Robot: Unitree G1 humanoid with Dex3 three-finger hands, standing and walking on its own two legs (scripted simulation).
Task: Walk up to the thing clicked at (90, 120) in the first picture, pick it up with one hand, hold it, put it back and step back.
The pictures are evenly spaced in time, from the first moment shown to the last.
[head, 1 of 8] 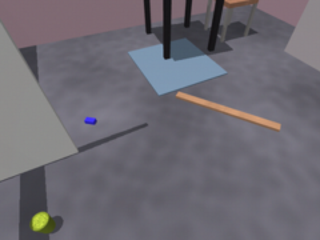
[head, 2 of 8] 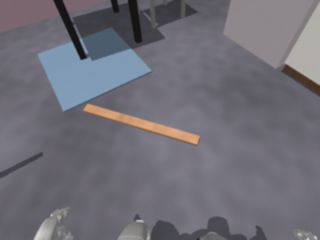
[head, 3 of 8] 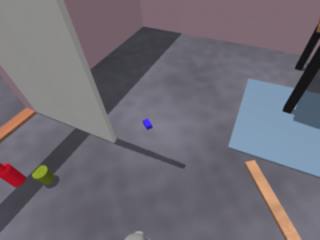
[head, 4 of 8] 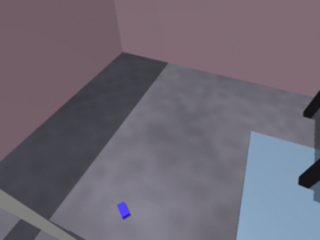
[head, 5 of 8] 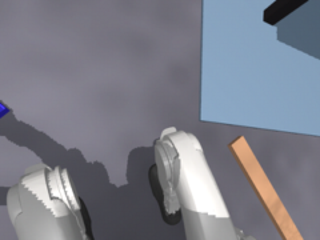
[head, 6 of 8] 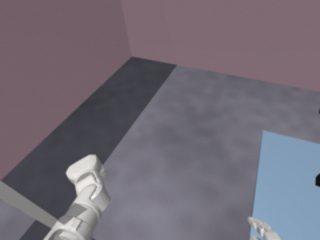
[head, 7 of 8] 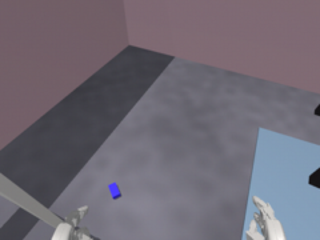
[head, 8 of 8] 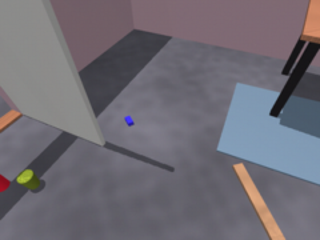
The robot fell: no
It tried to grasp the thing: yes
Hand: left
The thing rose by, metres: 0.67
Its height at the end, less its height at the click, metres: +0.00
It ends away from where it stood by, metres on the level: 0.10
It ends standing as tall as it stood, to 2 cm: yes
